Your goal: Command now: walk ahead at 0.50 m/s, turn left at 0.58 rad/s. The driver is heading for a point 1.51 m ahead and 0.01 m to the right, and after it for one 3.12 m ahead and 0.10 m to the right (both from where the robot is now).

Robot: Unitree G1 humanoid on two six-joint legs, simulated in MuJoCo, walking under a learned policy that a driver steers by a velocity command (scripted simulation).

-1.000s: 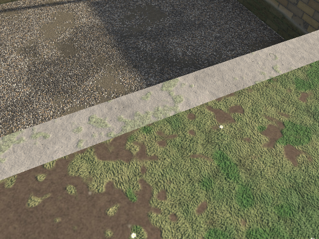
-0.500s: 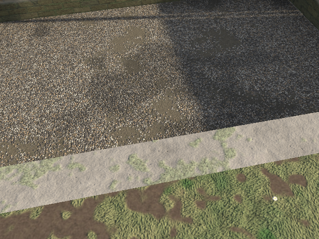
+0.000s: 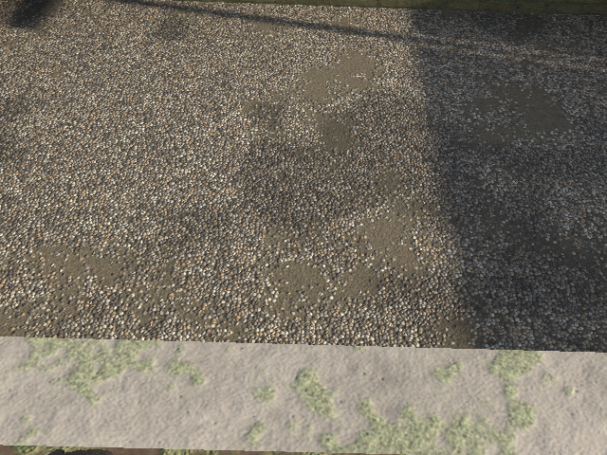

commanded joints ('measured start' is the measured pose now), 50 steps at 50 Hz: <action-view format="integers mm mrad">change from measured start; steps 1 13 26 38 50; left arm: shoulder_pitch -50 233 285 223 139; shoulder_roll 33 71 119 15 -12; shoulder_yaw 3 27 38 8 -24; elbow -65 0 51 -15 -75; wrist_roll -3 -17 -33 8 3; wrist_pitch -16 14 51 104 118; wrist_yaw -10 -18 -11 1 -23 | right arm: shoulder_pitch -22 -13 -99 91 21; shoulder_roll -156 -124 -39 -85 -153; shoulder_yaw -44 -22 21 3 -14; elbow -73 -104 -77 -12 -24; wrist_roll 8 14 7 -39 -19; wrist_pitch -2 25 -4 7 43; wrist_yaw -23 -47 2 -31 -47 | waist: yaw -2 116 79 59 87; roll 116 -35 -66 129 85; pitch -63 -48 -12 -62 -2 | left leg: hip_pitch -108 -639 -178 -28 -161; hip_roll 172 105 131 334 269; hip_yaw -129 -54 95 -227 -108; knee -65 997 255 -81 70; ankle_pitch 302 -260 41 192 179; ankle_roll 141 -59 -46 136 37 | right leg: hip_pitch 171 627 341 39 442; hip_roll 83 -209 -123 92 134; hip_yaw -68 491 106 -10 -114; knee -192 -594 -574 284 -293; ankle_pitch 209 -496 -102 -208 -80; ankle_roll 10 -291 -266 -66 -98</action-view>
